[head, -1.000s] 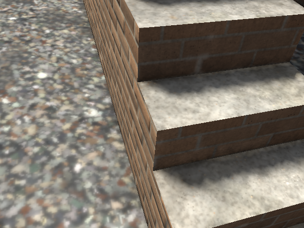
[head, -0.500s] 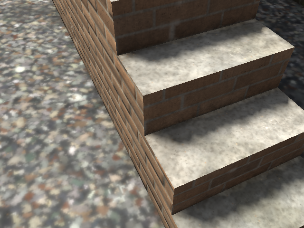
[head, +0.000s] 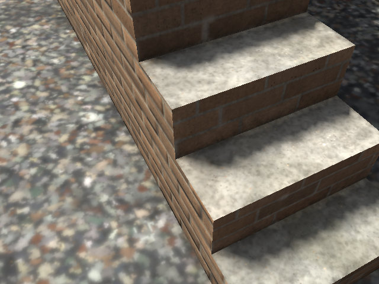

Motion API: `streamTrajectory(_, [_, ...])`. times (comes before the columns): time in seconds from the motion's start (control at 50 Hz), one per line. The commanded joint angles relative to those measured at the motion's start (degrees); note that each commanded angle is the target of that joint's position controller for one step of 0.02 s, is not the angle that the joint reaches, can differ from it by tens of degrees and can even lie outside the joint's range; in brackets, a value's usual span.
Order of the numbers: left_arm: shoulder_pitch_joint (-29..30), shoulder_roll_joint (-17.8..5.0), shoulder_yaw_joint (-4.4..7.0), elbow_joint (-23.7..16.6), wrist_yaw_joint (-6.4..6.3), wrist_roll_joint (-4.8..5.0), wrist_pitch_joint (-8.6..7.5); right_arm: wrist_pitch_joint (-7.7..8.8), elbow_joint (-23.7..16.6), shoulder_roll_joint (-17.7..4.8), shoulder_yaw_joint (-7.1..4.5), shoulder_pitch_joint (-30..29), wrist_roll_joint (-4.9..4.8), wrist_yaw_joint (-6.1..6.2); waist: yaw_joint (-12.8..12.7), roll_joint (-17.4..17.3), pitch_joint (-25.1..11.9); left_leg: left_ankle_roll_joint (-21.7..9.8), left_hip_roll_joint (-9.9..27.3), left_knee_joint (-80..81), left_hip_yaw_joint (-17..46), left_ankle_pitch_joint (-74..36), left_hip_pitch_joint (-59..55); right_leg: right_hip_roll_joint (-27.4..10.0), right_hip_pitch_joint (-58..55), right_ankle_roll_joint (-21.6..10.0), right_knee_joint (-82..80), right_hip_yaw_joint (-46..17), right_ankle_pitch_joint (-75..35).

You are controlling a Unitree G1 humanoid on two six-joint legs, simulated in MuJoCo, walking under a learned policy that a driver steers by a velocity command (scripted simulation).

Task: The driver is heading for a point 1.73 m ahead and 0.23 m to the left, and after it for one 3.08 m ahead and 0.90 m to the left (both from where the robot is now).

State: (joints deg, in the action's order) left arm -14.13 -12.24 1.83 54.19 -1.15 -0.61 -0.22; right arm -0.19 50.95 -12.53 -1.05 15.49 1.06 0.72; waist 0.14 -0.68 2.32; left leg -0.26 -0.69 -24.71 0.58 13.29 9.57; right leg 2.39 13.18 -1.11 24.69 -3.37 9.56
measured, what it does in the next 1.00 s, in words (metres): stands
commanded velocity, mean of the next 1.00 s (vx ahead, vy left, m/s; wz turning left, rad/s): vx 0.00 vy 0.00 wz -0.01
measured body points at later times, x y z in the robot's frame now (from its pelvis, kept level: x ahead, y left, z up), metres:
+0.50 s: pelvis +0.00 -0.01 +0.00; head +0.01 -0.01 +0.45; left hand +0.03 +0.24 -0.15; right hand +0.01 -0.24 -0.16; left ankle +0.00 +0.12 -0.74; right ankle +0.04 -0.11 -0.74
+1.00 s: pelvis +0.01 +0.00 +0.00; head +0.02 -0.01 +0.45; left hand +0.01 +0.23 -0.16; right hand +0.01 -0.23 -0.16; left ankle +0.00 +0.12 -0.74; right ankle +0.04 -0.11 -0.74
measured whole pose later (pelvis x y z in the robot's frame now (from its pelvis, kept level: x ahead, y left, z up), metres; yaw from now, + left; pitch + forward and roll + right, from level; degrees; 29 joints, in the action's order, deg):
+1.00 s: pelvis +0.01 +0.00 +0.00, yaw +1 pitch -2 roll +0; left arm -15.3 -9.1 0.8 65.2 -2.3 -0.2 -0.9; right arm 0.2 64.1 -9.3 -0.1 16.2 1.0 1.9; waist 0.3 -0.5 2.2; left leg 0.2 -0.1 -24.1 1.4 14.1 8.4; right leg 2.8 11.7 -1.4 23.5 -2.8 10.2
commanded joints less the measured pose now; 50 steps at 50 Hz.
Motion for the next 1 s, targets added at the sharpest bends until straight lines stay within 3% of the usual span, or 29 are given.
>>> streamTrajectory(0.02, [-0.5, -6.3, 1.17, -1.0, -0.27, 0.09, -0.63, 0.51, -0.6, -4.9, -1.05, 2.1, 0.02, 0.12, 0.3, 1.7, 0.6, -2.2, 4.8, 5.1, 5.0, 1.1, 1.9, -6.1, 0.9, -2.1, -6.9, -7.3, 5.2])
streamTrajectory(0.44, [-1.8, -4.3, 0.45, 6.3, -0.66, 0.4, -0.69, 0.68, 8.5, -2.9, -0.1, 4.9, 0.07, 0.77, 0.2, 0.7, 1.3, -1.8, 5.1, 5.6, 5.0, 0.4, 3.0, -5.7, -0.4, -2.3, -6.9, -6.0, 2.8])
streamTrajectory(1.0, [-4.3, -1.7, -0.39, 10.5, -1.3, 0.36, -0.94, 0.62, 12.8, -1.3, 0.28, 4.3, -0.09, 1.29, 0.2, 0.4, 1.8, -1.9, 5.3, 5.3, 4.8, -2.3, 1.9, -5.5, -1.7, -1.8, -5.6, -5.0, -1.5])
Velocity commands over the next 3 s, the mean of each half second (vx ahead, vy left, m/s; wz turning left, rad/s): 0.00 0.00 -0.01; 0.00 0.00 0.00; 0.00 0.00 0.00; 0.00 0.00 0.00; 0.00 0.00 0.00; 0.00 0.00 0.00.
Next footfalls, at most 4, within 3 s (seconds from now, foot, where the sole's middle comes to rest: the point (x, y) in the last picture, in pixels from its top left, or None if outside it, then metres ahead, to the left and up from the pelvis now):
none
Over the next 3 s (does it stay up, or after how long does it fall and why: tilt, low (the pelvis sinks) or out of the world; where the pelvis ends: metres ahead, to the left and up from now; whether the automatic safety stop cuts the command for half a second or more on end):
stays up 0.03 0.01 0.00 its command is cut before an obstacle from the start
